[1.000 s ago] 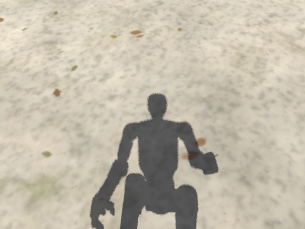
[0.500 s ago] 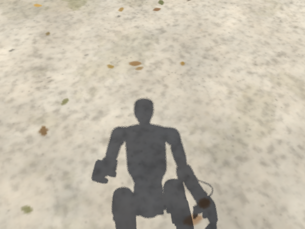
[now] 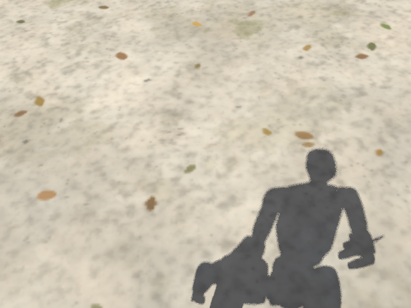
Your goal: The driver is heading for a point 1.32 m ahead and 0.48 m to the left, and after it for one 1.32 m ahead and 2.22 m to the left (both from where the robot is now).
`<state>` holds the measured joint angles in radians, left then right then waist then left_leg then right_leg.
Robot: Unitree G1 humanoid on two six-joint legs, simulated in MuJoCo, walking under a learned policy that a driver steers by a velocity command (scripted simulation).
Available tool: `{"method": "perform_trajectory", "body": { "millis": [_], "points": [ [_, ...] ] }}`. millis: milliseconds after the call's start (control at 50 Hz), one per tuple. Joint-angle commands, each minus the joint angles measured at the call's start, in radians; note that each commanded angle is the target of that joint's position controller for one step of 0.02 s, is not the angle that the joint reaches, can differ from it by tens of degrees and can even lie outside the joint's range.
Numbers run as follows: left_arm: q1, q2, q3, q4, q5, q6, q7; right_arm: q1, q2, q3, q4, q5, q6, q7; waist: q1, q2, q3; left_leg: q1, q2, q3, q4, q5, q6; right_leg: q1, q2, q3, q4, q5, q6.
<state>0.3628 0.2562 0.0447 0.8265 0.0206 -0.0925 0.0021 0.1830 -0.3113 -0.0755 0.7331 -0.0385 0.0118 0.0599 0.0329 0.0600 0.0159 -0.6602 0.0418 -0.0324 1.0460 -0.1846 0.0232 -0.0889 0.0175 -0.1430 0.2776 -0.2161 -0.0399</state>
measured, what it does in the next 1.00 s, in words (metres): walks ahead, turning left: left foot, then right foot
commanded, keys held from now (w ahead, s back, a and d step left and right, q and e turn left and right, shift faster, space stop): w+q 0.82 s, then w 0.18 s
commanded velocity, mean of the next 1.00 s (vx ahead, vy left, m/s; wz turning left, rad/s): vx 0.50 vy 0.00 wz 0.56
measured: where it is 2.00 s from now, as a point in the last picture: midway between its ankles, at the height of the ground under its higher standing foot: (117, 185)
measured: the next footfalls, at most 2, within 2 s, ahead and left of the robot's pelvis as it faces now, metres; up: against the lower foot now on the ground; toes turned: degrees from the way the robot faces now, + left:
left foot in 0.22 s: +0.26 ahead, +0.12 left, +0.00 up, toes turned +12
right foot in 0.76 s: +0.61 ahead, +0.07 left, +0.00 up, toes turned +29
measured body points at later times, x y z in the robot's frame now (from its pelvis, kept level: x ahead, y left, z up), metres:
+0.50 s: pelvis +0.25 +0.08 +0.00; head +0.28 +0.10 +0.44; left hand +0.32 +0.37 -0.12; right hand +0.38 -0.18 -0.12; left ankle +0.22 +0.12 -0.75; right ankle +0.38 -0.07 -0.67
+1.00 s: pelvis +0.53 +0.13 +0.00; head +0.55 +0.13 +0.45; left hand +0.43 +0.39 -0.11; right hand +0.78 -0.03 -0.12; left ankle +0.47 +0.25 -0.67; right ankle +0.57 +0.05 -0.75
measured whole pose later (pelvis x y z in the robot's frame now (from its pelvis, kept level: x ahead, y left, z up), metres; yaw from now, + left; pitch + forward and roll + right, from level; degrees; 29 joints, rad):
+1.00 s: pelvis +0.53 +0.13 +0.00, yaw +34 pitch +1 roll -1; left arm 0.33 0.26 0.04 0.79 0.02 -0.08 -0.01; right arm 0.23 -0.31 -0.06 0.74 -0.04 -0.01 0.04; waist 0.02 0.05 0.02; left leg -0.55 -0.03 -0.08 1.06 -0.28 0.05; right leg -0.17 0.02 -0.09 0.36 -0.20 -0.04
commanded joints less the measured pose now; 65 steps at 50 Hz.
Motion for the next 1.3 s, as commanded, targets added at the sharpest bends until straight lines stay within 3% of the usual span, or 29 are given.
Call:
{"method": "perform_trajectory", "body": {
  "millis": [20, 120, 160, 200, 220, 240, 260, 280, 320, 340, 380, 440, 660, 700, 740, 760, 780, 800, 820, 840, 880, 980, 1080, 1160, 1200, 1240, 1260, 1280, 1300],
  "points": [
    [-0.026, 0.108, 0.024, -0.052, -0.001, -0.016, -0.002, -0.069, -0.003, 0.012, -0.087, 0.003, -0.01, 0.014, -0.016, -0.144, 0.029, -0.049, 0.022, 0.019, -0.121, 0.115, -0.004, 0.019, -0.247, 0.091, -0.122, 0.326, -0.106],
    [0.04, 0.147, 0.036, -0.017, -0.001, -0.002, 0.007, -0.208, 0.002, 0.027, -0.144, -0.001, -0.015, 0.028, 0.023, -0.146, 0.064, 0.032, 0.006, 0.113, -0.354, 0.093, 0.046, 0.095, -0.277, 0.006, -0.088, 0.399, -0.081],
    [0.057, 0.167, 0.039, -0.003, 0.002, 0.012, 0.013, -0.208, -0.007, 0.023, -0.154, -0.007, -0.015, 0.022, 0.015, -0.153, 0.051, 0.092, -0.034, 0.153, -0.406, 0.002, 0.082, 0.146, -0.286, -0.033, -0.001, 0.61, -0.066],
    [0.068, 0.201, 0.045, 0.006, 0.003, 0.029, 0.019, -0.105, -0.031, 0.009, -0.131, -0.014, -0.02, 0.008, -0.036, -0.169, -0.027, 0.242, -0.113, 0.183, -0.446, -0.097, 0.128, 0.176, -0.288, -0.072, 0.221, 0.906, -0.056],
    [0.06, 0.207, 0.044, 0.002, -0.002, 0.038, 0.02, 0.043, -0.051, -0.005, -0.086, -0.021, -0.029, -0.003, -0.104, -0.141, -0.114, 0.433, -0.149, 0.176, -0.52, -0.064, 0.157, 0.113, -0.273, -0.098, 0.428, 0.873, -0.039],
    [0.059, 0.184, 0.036, -0.027, 0.002, 0.038, 0.019, 0.212, -0.122, -0.032, -0.039, -0.029, -0.034, -0.021, -0.173, -0.051, -0.227, 0.705, -0.03, -0.008, -0.56, -0.144, 0.204, -0.096, -0.248, -0.103, 0.716, 0.574, -0.008],
    [0.082, 0.064, 0.01, -0.108, 0.003, 0.033, -0.004, 0.184, -0.246, -0.06, -0.057, -0.009, -0.031, -0.034, -0.095, 0.201, -0.298, 0.996, 0.275, -0.541, -0.624, -0.143, 0.334, -0.551, -0.06, -0.063, 1.053, -0.328, 0.054],
    [-0.044, 0.147, 0.026, -0.134, 0.015, 0.027, -0.006, 0.241, -0.236, -0.062, -0.073, 0.02, -0.021, -0.041, -0.175, 0.047, -0.332, 1.0, 0.305, -0.713, -0.727, -0.058, 0.361, -0.659, -0.031, 0.146, 1.144, -0.314, 0.054],
    [-0.093, 0.121, 0.014, -0.146, -0.004, 0.009, -0.008, 0.16, -0.149, -0.039, -0.039, 0.027, -0.023, -0.055, -0.097, -0.042, -0.091, 0.757, 0.231, -0.427, -0.739, 0.205, 0.306, -0.662, -0.118, 0.164, 1.018, -0.131, 0.042],
    [-0.081, 0.12, 0.015, -0.135, 0.006, 0.016, -0.007, 0.117, -0.119, -0.029, -0.042, 0.028, -0.03, -0.057, -0.054, -0.057, -0.049, 0.654, 0.175, -0.351, -0.753, 0.288, 0.275, -0.597, -0.137, 0.168, 0.95, -0.122, 0.048],
    [-0.029, 0.117, 0.015, -0.123, 0.03, 0.051, -0.011, 0.076, -0.086, -0.015, -0.05, 0.036, -0.045, -0.054, -0.002, -0.034, -0.053, 0.538, 0.119, -0.276, -0.783, 0.37, 0.263, -0.489, -0.142, 0.168, 0.888, -0.129, 0.068],
    [-0.073, 0.091, 0.011, -0.137, 0.031, 0.076, -0.019, 0.118, -0.11, -0.022, -0.028, 0.035, -0.063, -0.049, -0.003, -0.037, -0.034, 0.484, 0.078, -0.249, -0.822, 0.336, 0.263, -0.506, -0.13, 0.147, 0.796, -0.061, 0.089],
    [-0.434, 0.088, -0.007, -0.256, 0.01, 0.051, -0.03, 0.305, -0.136, -0.031, 0.023, 0.025, -0.062, -0.067, -0.127, 0.007, 0.025, 0.65, 0.077, -0.342, -0.736, 0.408, 0.204, -0.564, -0.046, 0.159, 0.369, 0.156, 0.077],
    [-0.378, 0.107, -0.001, -0.248, 0.007, 0.044, -0.025, 0.265, -0.15, -0.034, 0.014, 0.023, -0.061, -0.073, -0.087, 0.022, 0.018, 0.619, 0.08, -0.364, -0.695, 0.441, 0.168, -0.425, -0.024, 0.168, 0.295, 0.109, 0.054],
    [-0.191, 0.146, 0.017, -0.194, 0.006, 0.032, -0.006, 0.21, -0.163, -0.035, 0.004, 0.026, -0.067, -0.066, 0.007, 0.004, -0.056, 0.543, 0.028, -0.344, -0.52, 0.574, 0.121, -0.131, 0.022, 0.144, 0.215, 0.06, 0.02],
    [-0.056, 0.191, 0.033, -0.17, 0.019, 0.019, 0.009, 0.204, -0.135, -0.027, 0.0, 0.035, -0.075, -0.056, 0.073, -0.061, -0.15, 0.45, -0.039, -0.287, -0.304, 0.483, 0.094, 0.091, -0.072, 0.225, 0.178, 0.027, -0.018],
    [0.075, 0.272, 0.051, -0.174, 0.044, 0.018, 0.026, 0.246, -0.038, -0.002, -0.034, 0.059, -0.082, -0.056, 0.094, -0.212, -0.308, 0.257, -0.129, -0.173, 0.001, 0.049, 0.063, 0.344, -0.357, 0.548, 0.131, -0.191, -0.081],
    [0.021, 0.301, 0.059, -0.172, 0.03, 0.033, 0.022, 0.307, -0.06, -0.002, -0.06, 0.046, -0.075, -0.058, 0.019, -0.39, -0.349, 0.065, -0.197, -0.103, 0.153, -0.371, 0.054, 0.364, -0.479, 0.949, -0.001, -0.236, -0.165],
    [-0.059, 0.201, 0.043, -0.186, 0.02, 0.042, 0.017, 0.276, -0.107, -0.009, -0.018, 0.017, -0.056, -0.064, -0.007, -0.189, -0.179, 0.009, -0.102, -0.109, 0.222, -0.287, 0.056, 0.216, -0.444, 0.844, -0.003, -0.333, -0.16],
    [-0.099, 0.128, 0.024, -0.183, 0.012, 0.041, 0.011, 0.212, -0.098, -0.007, -0.014, 0.008, -0.052, -0.051, -0.004, -0.094, -0.074, 0.031, -0.077, -0.094, 0.193, -0.208, 0.052, 0.089, -0.384, 0.692, -0.02, -0.277, -0.148],
    [-0.107, 0.092, 0.011, -0.15, 0.012, 0.028, 0.007, 0.179, -0.059, 0.0, -0.02, -0.001, -0.04, -0.033, -0.032, -0.14, 0.0, 0.079, -0.035, -0.082, 0.109, -0.161, 0.04, -0.04, -0.293, 0.477, -0.06, -0.055, -0.119],
    [-0.045, 0.112, 0.019, -0.085, -0.003, -0.016, -0.017, 0.113, -0.033, 0.012, -0.032, -0.004, -0.027, -0.014, -0.044, -0.159, 0.002, 0.043, -0.044, -0.082, 0.019, -0.069, 0.021, -0.04, -0.263, 0.298, -0.106, 0.241, -0.145],
    [-0.001, 0.118, 0.021, -0.037, -0.01, -0.008, -0.022, -0.088, 0.005, 0.044, -0.087, -0.003, -0.04, 0.002, -0.009, -0.154, 0.031, 0.08, -0.012, 0.022, -0.283, 0.098, -0.002, -0.048, -0.21, 0.154, -0.131, 0.298, -0.126],
    [0.076, 0.153, 0.028, 0.011, -0.01, 0.003, -0.02, -0.175, -0.003, 0.051, -0.109, 0.001, -0.046, -0.002, 0.016, -0.16, 0.04, 0.161, -0.014, 0.088, -0.43, 0.07, 0.026, 0.01, -0.247, 0.157, -0.095, 0.365, -0.116],
    [0.086, 0.17, 0.032, 0.03, -0.008, 0.014, -0.015, -0.156, -0.018, 0.047, -0.104, -0.003, -0.051, -0.012, -0.001, -0.16, 0.033, 0.217, -0.038, 0.106, -0.481, 0.006, 0.055, 0.059, -0.265, 0.157, -0.027, 0.487, -0.109],
    [0.097, 0.154, 0.023, 0.046, -0.015, 0.024, -0.012, 0.044, -0.045, 0.029, -0.031, -0.02, -0.07, -0.029, -0.09, -0.107, -0.075, 0.508, -0.081, 0.111, -0.589, 0.018, 0.096, 0.021, -0.208, 0.103, 0.246, 0.657, -0.078],
    [0.078, 0.12, 0.009, 0.016, -0.019, 0.022, -0.013, 0.22, -0.109, 0.008, 0.004, -0.04, -0.078, -0.043, -0.168, -0.024, -0.199, 0.759, 0.094, -0.078, -0.615, -0.08, 0.143, -0.146, -0.164, 0.079, 0.502, 0.418, -0.054],
    [0.148, 0.003, -0.018, -0.032, -0.034, 0.021, -0.02, 0.273, -0.215, -0.016, 0.006, -0.04, -0.075, -0.058, -0.137, 0.211, -0.306, 1.005, 0.4, -0.532, -0.711, -0.125, 0.245, -0.494, 0.004, 0.036, 0.839, -0.267, -0.013],
    [0.1, 0.129, 0.016, -0.012, -0.009, 0.035, -0.004, 0.263, -0.187, -0.018, 0.008, 0.004, -0.064, -0.064, -0.159, 0.085, -0.274, 0.916, 0.396, -0.583, -0.751, -0.119, 0.257, -0.567, -0.003, 0.17, 0.949, -0.303, -0.028]
  ]
}}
